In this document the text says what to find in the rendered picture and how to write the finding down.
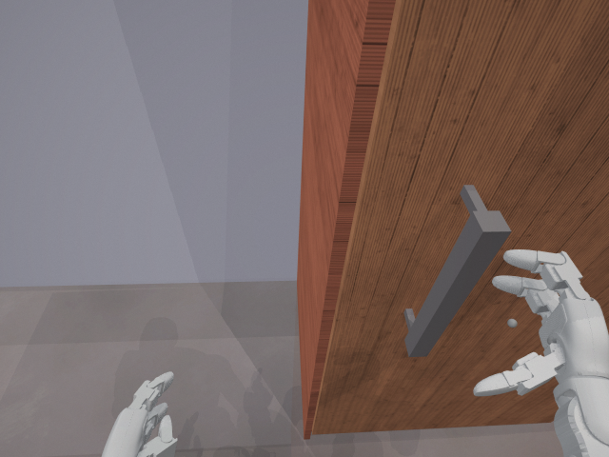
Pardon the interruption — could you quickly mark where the right robot hand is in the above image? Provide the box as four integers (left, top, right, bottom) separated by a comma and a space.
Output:
473, 249, 609, 396

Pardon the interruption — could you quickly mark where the right robot forearm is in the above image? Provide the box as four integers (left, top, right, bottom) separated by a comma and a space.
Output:
553, 375, 609, 457

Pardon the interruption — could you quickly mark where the handle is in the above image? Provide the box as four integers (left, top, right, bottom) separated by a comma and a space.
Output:
404, 185, 511, 357

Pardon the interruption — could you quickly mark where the wardrobe door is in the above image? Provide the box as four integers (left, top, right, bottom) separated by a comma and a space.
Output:
312, 0, 609, 435

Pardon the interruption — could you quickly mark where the left robot hand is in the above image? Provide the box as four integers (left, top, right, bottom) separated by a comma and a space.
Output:
102, 371, 177, 457

